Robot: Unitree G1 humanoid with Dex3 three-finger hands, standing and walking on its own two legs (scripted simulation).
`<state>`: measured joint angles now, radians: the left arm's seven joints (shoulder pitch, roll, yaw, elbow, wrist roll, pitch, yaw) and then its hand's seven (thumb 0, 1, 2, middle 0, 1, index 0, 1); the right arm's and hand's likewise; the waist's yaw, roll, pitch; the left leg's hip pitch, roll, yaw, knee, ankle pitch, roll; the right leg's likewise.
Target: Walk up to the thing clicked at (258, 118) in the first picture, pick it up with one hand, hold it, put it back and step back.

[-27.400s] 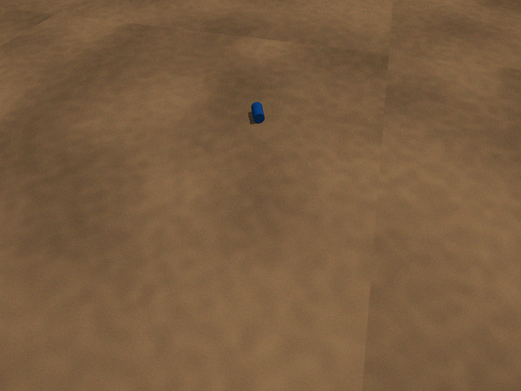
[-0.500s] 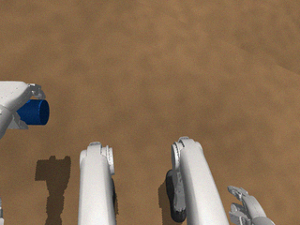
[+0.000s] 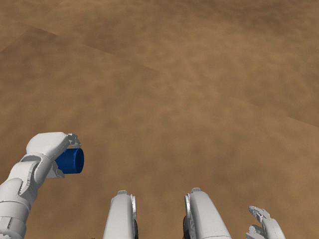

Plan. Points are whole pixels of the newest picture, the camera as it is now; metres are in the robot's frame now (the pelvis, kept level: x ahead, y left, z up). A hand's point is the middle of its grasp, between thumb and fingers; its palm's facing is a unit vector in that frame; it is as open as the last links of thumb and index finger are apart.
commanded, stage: lift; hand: left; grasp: from above
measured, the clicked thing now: (57, 161) +0.35 +0.29 -0.11
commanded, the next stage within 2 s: hold in 0.54 s
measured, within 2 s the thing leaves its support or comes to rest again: neither
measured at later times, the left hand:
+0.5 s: hand (53, 136) +0.36 +0.25 +0.03, palm faces -0.47 -0.05 -0.88, open 9.7 cm
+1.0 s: hand (52, 123) +0.37 +0.23 +0.07, palm faces -0.48 -0.04 -0.87, open 9.6 cm
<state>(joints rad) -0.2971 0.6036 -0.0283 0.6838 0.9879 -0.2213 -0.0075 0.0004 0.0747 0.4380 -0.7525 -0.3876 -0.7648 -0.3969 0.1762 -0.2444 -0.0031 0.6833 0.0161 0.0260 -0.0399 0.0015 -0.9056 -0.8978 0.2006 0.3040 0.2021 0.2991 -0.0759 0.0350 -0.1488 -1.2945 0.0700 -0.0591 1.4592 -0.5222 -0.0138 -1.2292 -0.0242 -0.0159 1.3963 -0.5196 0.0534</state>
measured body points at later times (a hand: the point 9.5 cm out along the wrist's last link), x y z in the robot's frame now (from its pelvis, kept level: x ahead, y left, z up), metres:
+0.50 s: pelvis +0.04 +0.00 +0.10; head +0.10 +0.00 +0.55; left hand +0.38 +0.25 +0.08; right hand +0.14 -0.27 -0.02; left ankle +0.08 +0.13 -0.58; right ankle +0.08 -0.16 -0.58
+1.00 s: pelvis +0.07 -0.01 +0.13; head +0.11 -0.01 +0.58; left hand +0.39 +0.23 +0.12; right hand +0.18 -0.27 +0.01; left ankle +0.08 +0.13 -0.58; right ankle +0.08 -0.16 -0.58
